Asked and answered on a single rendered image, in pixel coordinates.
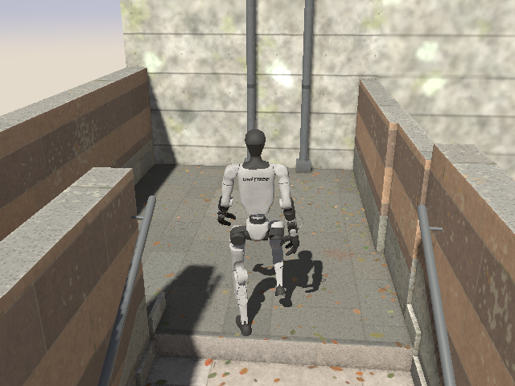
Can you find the robot right upper arm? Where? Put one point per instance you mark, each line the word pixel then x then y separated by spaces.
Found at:
pixel 284 185

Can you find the robot right thigh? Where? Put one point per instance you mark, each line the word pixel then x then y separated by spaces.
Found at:
pixel 275 232

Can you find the left robot forearm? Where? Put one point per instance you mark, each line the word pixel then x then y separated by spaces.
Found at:
pixel 222 211

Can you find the robot left upper arm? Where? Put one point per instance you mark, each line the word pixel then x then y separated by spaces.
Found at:
pixel 230 174

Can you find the robot torso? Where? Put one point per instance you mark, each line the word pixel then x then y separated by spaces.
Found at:
pixel 256 188

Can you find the right robot forearm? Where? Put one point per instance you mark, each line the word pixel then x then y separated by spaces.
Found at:
pixel 291 219

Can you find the left robot hand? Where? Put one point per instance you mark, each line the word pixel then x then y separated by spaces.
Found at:
pixel 224 222

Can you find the right robot hand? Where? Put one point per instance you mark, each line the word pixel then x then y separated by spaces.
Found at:
pixel 294 241

